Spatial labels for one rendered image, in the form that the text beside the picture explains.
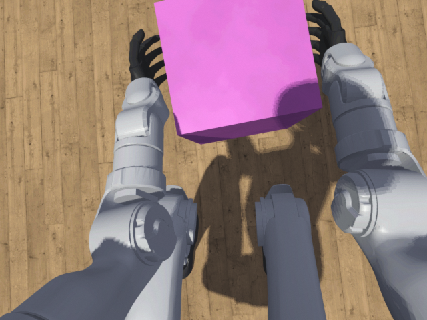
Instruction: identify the robot right forearm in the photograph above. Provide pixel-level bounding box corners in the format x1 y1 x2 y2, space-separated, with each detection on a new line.
321 43 427 178

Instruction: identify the right robot foot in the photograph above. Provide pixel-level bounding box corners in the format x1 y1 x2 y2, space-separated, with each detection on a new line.
262 246 267 274

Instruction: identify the robot left forearm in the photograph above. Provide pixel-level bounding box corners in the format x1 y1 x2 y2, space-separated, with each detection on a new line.
94 77 169 220

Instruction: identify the carton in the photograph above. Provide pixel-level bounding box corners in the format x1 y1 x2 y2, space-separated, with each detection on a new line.
154 0 322 145

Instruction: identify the robot right hand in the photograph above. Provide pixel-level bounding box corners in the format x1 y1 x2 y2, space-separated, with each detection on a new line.
306 0 347 67

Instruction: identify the robot left upper arm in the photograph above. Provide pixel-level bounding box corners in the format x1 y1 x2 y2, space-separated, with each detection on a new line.
0 201 177 320

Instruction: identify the robot right upper arm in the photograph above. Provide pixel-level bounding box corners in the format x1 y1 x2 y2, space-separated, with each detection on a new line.
331 169 427 320

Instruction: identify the robot left hand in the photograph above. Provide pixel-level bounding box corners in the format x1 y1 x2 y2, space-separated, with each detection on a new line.
129 29 167 87

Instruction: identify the robot right thigh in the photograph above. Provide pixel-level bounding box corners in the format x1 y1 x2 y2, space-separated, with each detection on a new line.
255 193 326 320

